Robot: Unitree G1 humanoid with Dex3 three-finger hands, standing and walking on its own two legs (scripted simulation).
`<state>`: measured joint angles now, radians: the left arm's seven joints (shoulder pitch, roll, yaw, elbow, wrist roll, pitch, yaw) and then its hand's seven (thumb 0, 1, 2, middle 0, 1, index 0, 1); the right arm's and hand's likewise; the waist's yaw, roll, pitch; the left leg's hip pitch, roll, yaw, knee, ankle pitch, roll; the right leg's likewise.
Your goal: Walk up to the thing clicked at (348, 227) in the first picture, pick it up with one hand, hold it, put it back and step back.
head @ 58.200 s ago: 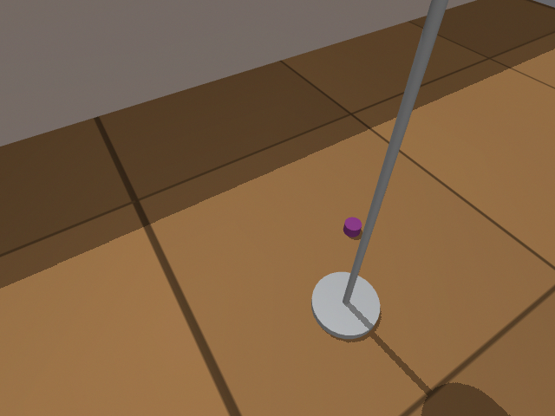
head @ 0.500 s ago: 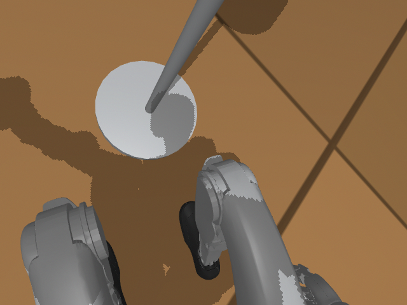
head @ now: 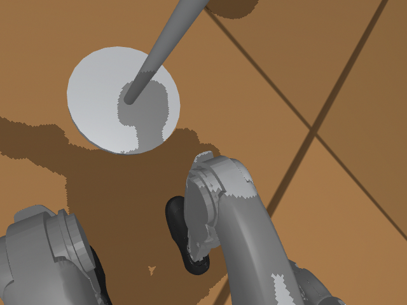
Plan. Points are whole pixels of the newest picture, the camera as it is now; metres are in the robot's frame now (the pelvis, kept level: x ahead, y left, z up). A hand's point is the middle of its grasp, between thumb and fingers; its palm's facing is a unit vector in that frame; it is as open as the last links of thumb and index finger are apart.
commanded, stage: rest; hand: left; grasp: from above
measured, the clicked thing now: out of the picture +0.48 +0.36 -0.25
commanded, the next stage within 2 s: open in 1.02 s
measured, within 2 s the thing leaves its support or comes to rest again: rests again in 0.68 s
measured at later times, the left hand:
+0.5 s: hand out of the picture +0.47 +0.34 -0.24, palm faces -0.47 -0.14 -0.87, open 8.8 cm
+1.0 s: hand out of the picture +0.47 +0.34 -0.26, palm faces -0.46 -0.15 -0.88, open 8.8 cm
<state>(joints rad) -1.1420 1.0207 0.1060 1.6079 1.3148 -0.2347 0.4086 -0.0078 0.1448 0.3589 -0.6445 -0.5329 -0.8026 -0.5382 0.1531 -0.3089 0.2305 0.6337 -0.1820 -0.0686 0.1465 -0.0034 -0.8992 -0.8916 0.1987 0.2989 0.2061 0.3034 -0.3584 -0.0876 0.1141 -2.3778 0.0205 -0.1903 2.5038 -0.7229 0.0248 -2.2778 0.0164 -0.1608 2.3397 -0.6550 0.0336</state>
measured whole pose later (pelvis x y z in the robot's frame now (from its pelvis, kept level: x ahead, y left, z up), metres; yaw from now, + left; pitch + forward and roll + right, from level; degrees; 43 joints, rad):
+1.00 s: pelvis +0.00 +0.00 -0.01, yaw -3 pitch +30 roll -16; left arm -1.16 1.14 0.11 1.68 1.30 -0.24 0.49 0.00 0.15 0.36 -0.64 -0.54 -0.80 -0.54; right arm 0.10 -0.35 0.34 0.59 -0.22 -0.14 0.17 0.00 -0.90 -0.90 0.20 0.30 0.21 0.30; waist -0.40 -0.16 0.20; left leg -2.37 0.03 -0.24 2.55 -0.73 0.03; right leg -2.25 0.04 -0.20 2.34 -0.64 0.05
